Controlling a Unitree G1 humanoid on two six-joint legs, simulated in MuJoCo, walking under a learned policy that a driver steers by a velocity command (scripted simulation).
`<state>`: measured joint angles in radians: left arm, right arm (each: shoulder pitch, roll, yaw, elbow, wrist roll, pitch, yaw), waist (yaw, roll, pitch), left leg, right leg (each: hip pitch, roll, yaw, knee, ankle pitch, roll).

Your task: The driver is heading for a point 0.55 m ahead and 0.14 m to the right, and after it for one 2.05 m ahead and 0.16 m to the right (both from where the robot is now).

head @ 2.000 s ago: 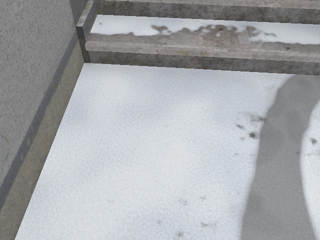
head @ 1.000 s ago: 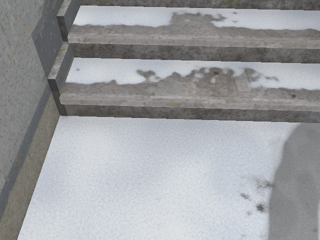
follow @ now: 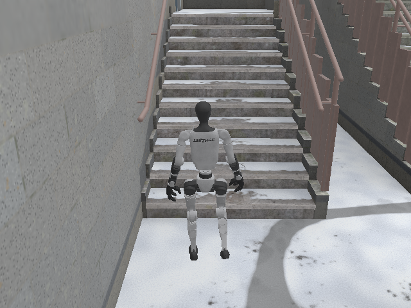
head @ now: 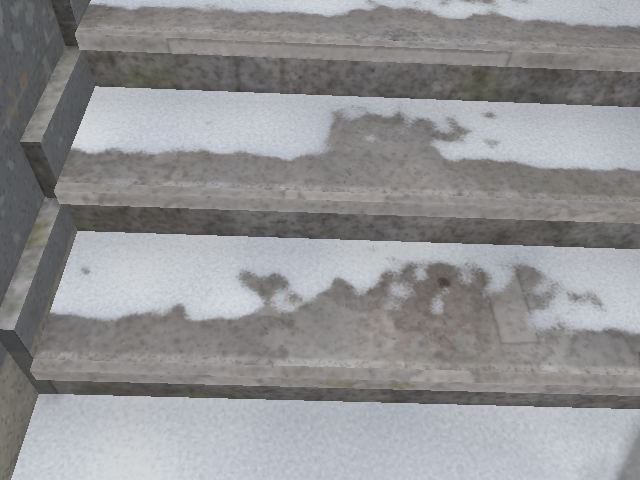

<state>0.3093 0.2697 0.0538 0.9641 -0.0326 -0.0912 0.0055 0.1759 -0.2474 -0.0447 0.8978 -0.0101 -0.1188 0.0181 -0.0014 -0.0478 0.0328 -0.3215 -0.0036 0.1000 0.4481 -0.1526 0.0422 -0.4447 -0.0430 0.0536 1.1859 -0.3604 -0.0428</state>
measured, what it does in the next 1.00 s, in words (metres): walks ahead, turning right: right foot, then left foot 0.16 m higher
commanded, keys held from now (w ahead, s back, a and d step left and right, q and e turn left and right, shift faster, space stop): w+e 0.64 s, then q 0.36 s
